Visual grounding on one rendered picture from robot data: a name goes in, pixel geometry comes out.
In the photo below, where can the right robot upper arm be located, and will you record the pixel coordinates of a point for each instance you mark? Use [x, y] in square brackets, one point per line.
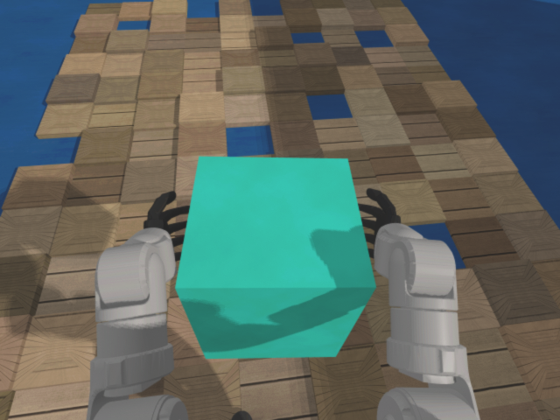
[424, 404]

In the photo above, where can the left robot upper arm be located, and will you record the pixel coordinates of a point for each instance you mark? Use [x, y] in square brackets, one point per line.
[157, 407]

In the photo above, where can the robot left forearm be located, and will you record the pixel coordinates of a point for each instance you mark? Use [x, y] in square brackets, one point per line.
[133, 351]

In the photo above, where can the robot right hand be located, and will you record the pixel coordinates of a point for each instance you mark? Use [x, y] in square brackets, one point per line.
[384, 216]

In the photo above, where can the robot left hand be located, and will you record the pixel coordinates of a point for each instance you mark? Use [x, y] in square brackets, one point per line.
[158, 219]

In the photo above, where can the carton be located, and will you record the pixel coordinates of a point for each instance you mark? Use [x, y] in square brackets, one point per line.
[275, 262]

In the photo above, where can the robot right forearm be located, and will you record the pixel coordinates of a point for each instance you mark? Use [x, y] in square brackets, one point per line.
[424, 342]

